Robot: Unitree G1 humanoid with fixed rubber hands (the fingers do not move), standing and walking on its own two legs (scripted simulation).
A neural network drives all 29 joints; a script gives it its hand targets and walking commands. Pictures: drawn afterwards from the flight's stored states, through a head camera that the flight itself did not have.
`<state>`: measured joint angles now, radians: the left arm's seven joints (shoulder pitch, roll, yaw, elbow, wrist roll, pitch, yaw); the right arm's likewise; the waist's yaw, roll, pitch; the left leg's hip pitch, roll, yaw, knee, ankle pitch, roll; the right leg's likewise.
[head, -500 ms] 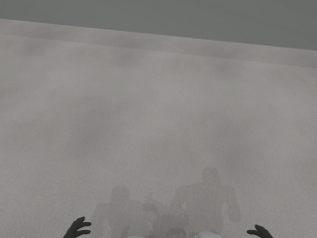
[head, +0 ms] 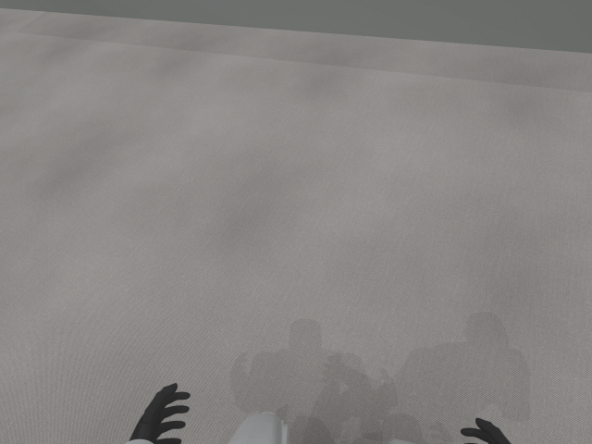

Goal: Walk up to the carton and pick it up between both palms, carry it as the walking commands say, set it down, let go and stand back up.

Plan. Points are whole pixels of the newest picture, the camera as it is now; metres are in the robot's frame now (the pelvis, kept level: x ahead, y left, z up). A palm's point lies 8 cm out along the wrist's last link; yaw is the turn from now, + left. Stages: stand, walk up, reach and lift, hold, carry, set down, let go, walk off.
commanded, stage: walk up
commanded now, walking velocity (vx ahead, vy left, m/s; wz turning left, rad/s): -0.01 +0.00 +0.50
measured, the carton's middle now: out of the picture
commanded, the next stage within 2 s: none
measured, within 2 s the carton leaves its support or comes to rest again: neither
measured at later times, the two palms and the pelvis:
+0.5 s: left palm out of the picture +0.03 +0.31 -0.10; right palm out of the picture +0.08 -0.19 -0.12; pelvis -0.06 +0.03 -0.01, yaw +11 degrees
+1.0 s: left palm out of the picture -0.13 +0.29 -0.13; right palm out of the picture +0.08 -0.16 -0.12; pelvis -0.12 +0.02 -0.01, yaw +28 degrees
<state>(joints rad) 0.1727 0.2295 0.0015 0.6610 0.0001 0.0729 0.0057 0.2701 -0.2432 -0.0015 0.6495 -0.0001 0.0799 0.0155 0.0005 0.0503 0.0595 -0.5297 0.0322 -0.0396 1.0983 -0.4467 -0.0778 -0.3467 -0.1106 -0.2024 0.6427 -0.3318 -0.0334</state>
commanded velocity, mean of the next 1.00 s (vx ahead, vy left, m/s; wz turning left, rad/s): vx -0.01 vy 0.00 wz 0.50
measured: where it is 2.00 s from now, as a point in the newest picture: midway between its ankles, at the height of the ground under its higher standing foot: outside the picture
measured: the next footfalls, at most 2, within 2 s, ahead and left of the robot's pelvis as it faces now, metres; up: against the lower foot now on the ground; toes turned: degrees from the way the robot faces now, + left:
left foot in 0.18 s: +0.00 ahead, +0.15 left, +0.00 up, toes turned +7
right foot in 0.56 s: -0.01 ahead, -0.09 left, +0.00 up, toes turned +10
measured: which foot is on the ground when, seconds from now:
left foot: up 0.00-0.16, down 0.18-0.56, up 0.58-0.94, down 0.96-1.00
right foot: down 0.00-0.18, up 0.20-0.54, down 0.56-0.98, up 1.00-1.00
